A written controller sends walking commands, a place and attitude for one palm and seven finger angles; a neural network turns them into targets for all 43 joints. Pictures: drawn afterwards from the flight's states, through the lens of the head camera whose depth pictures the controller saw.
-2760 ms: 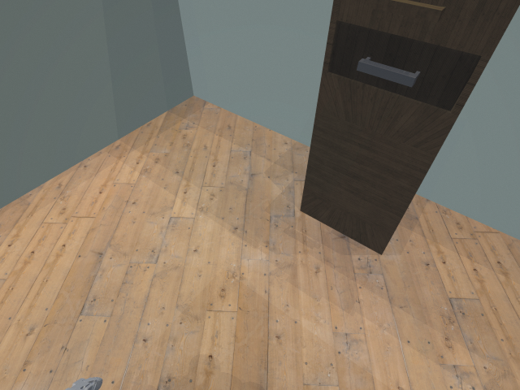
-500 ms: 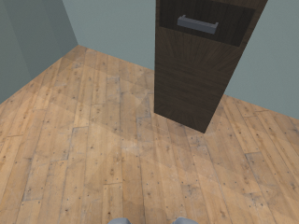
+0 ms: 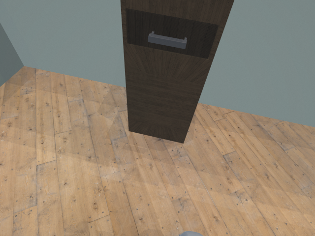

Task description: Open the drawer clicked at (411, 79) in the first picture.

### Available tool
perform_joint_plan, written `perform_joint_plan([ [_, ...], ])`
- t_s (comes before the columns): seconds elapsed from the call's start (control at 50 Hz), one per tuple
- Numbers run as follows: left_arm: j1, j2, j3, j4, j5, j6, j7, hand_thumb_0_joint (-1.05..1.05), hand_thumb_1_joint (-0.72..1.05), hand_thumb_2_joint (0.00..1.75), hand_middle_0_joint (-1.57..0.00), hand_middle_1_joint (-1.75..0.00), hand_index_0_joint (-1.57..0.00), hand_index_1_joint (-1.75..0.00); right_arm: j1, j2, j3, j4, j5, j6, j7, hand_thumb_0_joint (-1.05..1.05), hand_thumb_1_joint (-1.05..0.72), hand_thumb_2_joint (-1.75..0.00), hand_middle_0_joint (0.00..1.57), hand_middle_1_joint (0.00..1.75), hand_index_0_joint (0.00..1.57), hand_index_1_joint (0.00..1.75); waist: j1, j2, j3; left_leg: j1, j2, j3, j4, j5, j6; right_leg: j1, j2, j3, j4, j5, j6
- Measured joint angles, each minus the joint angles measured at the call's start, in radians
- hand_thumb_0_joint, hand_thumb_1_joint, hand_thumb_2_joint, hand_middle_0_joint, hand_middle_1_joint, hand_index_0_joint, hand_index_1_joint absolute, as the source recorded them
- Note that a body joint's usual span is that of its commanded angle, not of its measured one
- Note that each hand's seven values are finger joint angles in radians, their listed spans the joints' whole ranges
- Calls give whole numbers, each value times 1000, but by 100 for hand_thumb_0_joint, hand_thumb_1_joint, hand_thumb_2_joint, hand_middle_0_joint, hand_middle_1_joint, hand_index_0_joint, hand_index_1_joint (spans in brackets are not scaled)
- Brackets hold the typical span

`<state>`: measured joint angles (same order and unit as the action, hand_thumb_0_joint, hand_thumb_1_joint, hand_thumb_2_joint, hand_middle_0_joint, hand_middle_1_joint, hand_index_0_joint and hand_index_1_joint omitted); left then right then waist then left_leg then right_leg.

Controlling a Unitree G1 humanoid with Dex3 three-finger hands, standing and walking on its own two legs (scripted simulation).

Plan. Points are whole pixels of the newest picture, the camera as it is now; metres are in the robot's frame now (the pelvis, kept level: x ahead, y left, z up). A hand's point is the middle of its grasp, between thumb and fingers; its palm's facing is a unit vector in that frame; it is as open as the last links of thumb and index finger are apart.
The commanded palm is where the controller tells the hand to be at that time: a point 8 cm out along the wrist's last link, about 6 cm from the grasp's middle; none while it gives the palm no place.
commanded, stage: turn to face it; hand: left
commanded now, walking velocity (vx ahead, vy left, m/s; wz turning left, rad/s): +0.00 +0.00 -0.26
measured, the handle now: (168, 38) +0.87 +0.02 +0.05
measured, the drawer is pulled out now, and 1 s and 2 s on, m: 0.00 0.00 0.00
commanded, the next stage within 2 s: take the last steps up to it in 0.06 s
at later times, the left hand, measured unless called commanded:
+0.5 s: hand out of the picture +0.08 +0.17 -0.18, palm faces -0.08 -0.98 -0.18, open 7.3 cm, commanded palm none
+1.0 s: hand (130, 179) +0.32 +0.11 -0.18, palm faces -0.21 -0.96 -0.19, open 7.3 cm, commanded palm none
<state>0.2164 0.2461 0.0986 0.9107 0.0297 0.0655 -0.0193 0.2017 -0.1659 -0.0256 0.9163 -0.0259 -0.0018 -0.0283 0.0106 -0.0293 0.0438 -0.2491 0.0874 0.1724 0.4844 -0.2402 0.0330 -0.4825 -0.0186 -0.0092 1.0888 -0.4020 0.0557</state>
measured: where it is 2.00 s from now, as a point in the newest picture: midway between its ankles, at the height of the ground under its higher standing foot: (169, 226)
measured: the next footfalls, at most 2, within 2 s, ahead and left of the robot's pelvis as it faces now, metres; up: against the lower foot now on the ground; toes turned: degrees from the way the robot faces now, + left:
right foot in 0.20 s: +0.01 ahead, -0.14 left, +0.00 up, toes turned -9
left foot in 0.54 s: +0.15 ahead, +0.10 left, +0.00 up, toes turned +2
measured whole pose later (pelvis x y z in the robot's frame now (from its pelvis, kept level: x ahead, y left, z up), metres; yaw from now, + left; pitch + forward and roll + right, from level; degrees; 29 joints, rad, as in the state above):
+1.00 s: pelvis +0.21 -0.05 -0.01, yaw -11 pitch +0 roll +1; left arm 0.16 0.16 0.07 1.05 0.03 -0.02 -0.02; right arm 0.48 -0.08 -0.04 1.18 -0.03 -0.04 -0.02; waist -0.06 0.01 0.06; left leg 0.01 0.09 0.21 0.43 -0.41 -0.05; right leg -0.43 -0.08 -0.13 0.59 -0.20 -0.02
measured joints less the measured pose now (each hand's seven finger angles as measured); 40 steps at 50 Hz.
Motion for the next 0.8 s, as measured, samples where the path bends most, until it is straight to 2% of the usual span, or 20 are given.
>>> perform_joint_plan([
  [0.12, -8, -30, -18, 36, -4, 6, 6, 1, 91, 89, -20, -30, -20, -30, 50, -8, -17, 50, -2, 6, 4, 1, -90, -90, 20, 30, 20, 30, -33, 29, 24, 0, 23, 51, 15, -16, -9, 129, -22, -38, -273, -52, -12],
  [0.18, -22, -46, -30, 41, -6, -10, 9, 1, 91, 89, -20, -30, -20, -30, 80, -22, -27, 78, 2, 14, 7, 1, -90, -90, 20, 30, 20, 30, -44, 45, 29, -20, 36, 71, 67, -42, -24, 218, -13, -59, -474, 56, -32],
  [0.2, -21, -47, -34, 40, -5, -22, 11, 1, 91, 89, -20, -30, -20, -30, 95, -26, -29, 86, 5, 17, 9, 1, -90, -90, 20, 30, 20, 30, -43, 42, 22, -35, 37, 80, 103, -61, -31, 250, -16, -57, -548, 104, -55],
  [0.22, -27, -59, -37, 49, -3, -33, 16, 1, 91, 89, -20, -30, -20, -30, 100, -37, -32, 99, 8, 24, 9, 1, -90, -90, 20, 30, 20, 30, -46, 62, 24, -57, 46, 64, 160, -125, -45, 251, -6, -60, -549, 98, -69],
  [0.26, -27, -80, -46, 57, -4, -45, 21, 1, 91, 89, -20, -30, -20, -30, 111, -51, -34, 124, 6, 49, 7, 1, -91, -90, 20, 30, 20, 30, -49, 88, 15, -115, 34, -10, 310, -240, -60, 258, 7, -66, -541, 75, -72],
  [0.32, -2, -96, -50, 70, -3, -62, 29, 1, 91, 89, -20, -30, -20, -30, 120, -52, -34, 148, -3, 59, 17, 1, -91, -90, 20, 30, 20, 30, -44, 85, -10, -185, 16, -62, 485, -217, -69, 297, 12, -60, -591, 82, -71],
  [0.38, 30, -92, -47, 94, 0, -78, 34, 1, 92, 89, -20, -30, -20, -30, 118, -42, -35, 146, -7, 44, 28, 1, -91, -90, 19, 30, 20, 30, -44, 68, -28, -208, 19, -67, 491, -169, -78, 335, 14, -53, -635, 94, -69],
  [0.44, 62, -83, -50, 121, 2, -87, 30, 0, 92, 89, -20, -30, -20, -30, 101, -29, -35, 135, -6, 31, 35, 1, -91, -90, 19, 30, 20, 30, -35, 51, -39, -198, 22, -64, 406, -150, -78, 361, 16, -44, -654, 88, -66],
  [0.52, 107, -74, -47, 160, 0, -84, 24, 1, 92, 89, -20, -30, -20, -30, 79, -12, -28, 111, -2, 0, 37, 1, -91, -90, 19, 30, 20, 30, -23, 27, -46, -114, 11, -50, 191, -95, -67, 380, 12, -31, -618, 40, -48],
  [0.54, 119, -73, -45, 168, -3, -81, 21, 1, 92, 89, -20, -30, -20, -30, 78, -11, -26, 105, -3, -14, 34, 1, -91, -90, 19, 30, 20, 30, -22, 24, -47, -84, 6, -45, 134, -69, -56, 372, 10, -27, -580, 12, -44],
  [0.56, 127, -68, -42, 177, -7, -74, 18, 1, 91, 89, -20, -30, -20, -30, 72, -3, -24, 104, -6, -27, 31, 1, -91, -90, 19, 30, 20, 30, -21, 7, -45, -80, -2, -31, 145, -56, -33, 347, -1, -17, -509, -21, -56],
  [0.6, 134, -64, -38, 195, -4, -55, 15, 1, 91, 89, -20, -30, -20, -30, 72, 9, -17, 101, -12, -47, 23, 1, -91, -90, 19, 30, 20, 30, -24, -5, -46, -64, -3, -5, 166, -80, -6, 254, 3, -3, -275, -78, -78],
  [0.64, 126, -61, -33, 206, 2, -46, 8, 1, 91, 89, -20, -30, -20, -30, 90, 22, -11, 105, -12, -55, 13, 0, -91, -90, 20, 30, 20, 30, -32, -8, -47, -20, -7, 9, 121, -82, 1, 154, -1, -14, -72, -30, -87],
  [0.66, 118, -59, -30, 206, 5, -47, 3, 1, 91, 89, -20, -30, -20, -30, 103, 30, -7, 114, -10, -58, 8, 0, -91, -90, 20, 30, 20, 30, -33, -9, -47, 6, -12, 12, 84, -70, -2, 113, -8, -23, -16, 8, -85],
  [0.72, 91, -60, -26, 187, 6, -55, -2, 1, 91, 89, -20, -30, -20, -30, 146, 49, -1, 150, -5, -62, 1, 0, -91, -90, 20, 30, 20, 30, -26, -6, -46, 82, -24, 21, -26, -40, -2, 20, -37, -40, 18, 101, -69],
  [0.8, 50, -71, -24, 161, 6, -60, -3, 1, 91, 89, -20, -30, -20, -30, 199, 72, 1, 195, -1, -61, 0, 0, -91, -90, 20, 30, 20, 30, -27, 3, -36, 161, -36, 29, -123, -25, -9, -49, -76, -50, -73, 176, -48],
])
